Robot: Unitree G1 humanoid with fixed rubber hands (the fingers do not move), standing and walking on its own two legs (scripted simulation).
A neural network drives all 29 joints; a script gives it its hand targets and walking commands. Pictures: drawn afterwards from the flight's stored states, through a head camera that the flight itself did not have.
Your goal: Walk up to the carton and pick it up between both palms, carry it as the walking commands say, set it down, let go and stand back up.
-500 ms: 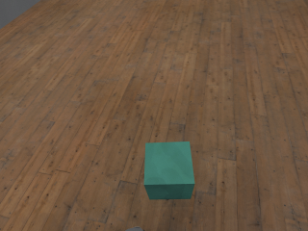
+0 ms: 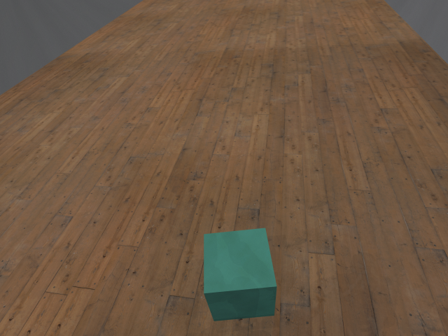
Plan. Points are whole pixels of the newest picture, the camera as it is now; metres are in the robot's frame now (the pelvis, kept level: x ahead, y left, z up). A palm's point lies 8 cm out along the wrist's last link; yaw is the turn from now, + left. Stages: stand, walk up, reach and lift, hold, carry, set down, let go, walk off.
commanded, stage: walk up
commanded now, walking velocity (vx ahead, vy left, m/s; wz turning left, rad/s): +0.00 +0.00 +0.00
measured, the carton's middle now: (239, 275) +0.54 +0.02 -0.63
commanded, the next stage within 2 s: none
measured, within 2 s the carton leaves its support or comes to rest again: neither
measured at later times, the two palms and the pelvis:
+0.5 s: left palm out of the picture +0.03 +0.28 -0.16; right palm out of the picture +0.09 -0.24 -0.13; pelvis +0.06 +0.02 -0.01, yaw +0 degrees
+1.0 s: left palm (125, 320) +0.22 +0.24 -0.10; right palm (387, 325) +0.20 -0.29 -0.17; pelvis +0.15 -0.03 +0.00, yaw +0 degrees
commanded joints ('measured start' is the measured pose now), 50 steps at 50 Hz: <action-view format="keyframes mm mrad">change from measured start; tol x32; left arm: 1 -25 132 20 -31 -17 -21 13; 50 -96 266 120 -202 34 21 32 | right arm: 1 -21 -82 -12 -20 12 -28 4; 22 390 -268 -77 46 -30 -105 -7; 50 176 -123 -64 -107 -24 52 51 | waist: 1 -27 -192 164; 20 -59 -127 226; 22 -141 251 148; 50 -19 -343 -126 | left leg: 1 39 35 -59 -138 163 6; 20 99 16 47 -52 -46 -9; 23 330 442 -570 -359 -4 146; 36 150 184 -38 -317 280 99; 39 147 69 74 -100 589 57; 42 -192 -58 35 458 -433 -25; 50 -115 -56 -52 940 -73 -58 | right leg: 1 -110 -168 96 -214 240 -32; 16 -66 -329 322 -365 -378 -144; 23 -485 -24 14 572 -294 59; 37 -234 -87 -54 146 196 42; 44 29 -594 338 -47 1251 -247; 47 -164 -410 247 -192 410 -152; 50 -231 -310 107 -214 210 -100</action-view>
